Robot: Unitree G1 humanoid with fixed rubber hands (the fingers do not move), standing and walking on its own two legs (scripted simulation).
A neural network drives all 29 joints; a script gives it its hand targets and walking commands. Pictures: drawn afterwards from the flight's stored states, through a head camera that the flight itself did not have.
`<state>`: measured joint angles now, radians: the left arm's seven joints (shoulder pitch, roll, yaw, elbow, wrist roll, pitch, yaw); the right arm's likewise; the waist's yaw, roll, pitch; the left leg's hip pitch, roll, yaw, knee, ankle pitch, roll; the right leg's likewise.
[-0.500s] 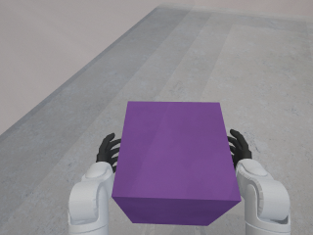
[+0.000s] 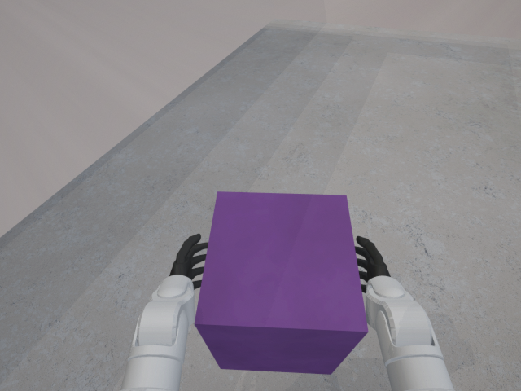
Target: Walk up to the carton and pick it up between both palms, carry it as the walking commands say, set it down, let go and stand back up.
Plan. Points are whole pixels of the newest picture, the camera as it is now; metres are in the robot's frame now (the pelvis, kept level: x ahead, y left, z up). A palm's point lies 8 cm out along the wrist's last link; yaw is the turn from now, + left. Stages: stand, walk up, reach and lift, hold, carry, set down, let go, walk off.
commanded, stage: hold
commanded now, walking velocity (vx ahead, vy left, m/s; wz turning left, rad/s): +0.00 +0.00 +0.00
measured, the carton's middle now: (278, 289) +0.29 +0.00 -0.05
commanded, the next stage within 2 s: set down in 0.12 s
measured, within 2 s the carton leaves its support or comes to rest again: neither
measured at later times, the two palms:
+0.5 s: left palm (189, 261) +0.31 +0.15 +0.02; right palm (373, 262) +0.29 -0.15 +0.02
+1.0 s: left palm (204, 277) +0.33 +0.15 -0.07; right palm (362, 278) +0.32 -0.16 -0.08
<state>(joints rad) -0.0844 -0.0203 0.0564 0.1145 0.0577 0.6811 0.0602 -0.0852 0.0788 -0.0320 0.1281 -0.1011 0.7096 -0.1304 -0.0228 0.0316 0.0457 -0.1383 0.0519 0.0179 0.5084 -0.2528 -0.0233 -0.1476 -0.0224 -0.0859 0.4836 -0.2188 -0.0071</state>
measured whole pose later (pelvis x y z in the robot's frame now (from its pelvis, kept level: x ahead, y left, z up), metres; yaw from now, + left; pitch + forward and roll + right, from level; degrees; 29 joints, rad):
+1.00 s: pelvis -0.01 +0.01 -0.03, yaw -2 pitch +15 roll +0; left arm -0.41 -0.18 0.38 0.45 0.31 0.31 -0.05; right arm -0.41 0.15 -0.38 0.44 -0.31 0.35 0.05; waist 0.00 0.01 0.00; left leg -0.71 0.01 -0.01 0.73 -0.29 0.00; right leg -0.74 -0.02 -0.02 0.71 -0.25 0.00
